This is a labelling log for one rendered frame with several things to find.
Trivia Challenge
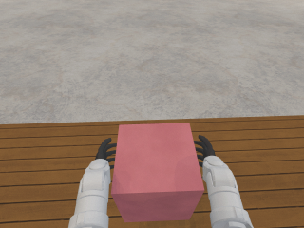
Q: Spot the robot right forearm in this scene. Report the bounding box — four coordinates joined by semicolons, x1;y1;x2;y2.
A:
202;155;254;228

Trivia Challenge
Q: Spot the robot right hand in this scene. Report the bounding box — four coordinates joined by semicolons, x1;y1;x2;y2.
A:
194;135;216;167

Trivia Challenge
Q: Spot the robot left hand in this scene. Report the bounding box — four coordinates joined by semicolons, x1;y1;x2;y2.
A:
95;138;117;169

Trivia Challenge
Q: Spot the carton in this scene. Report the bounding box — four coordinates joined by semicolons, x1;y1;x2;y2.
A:
111;123;204;222

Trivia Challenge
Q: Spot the robot left forearm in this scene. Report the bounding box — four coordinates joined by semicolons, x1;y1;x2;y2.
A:
68;159;111;228

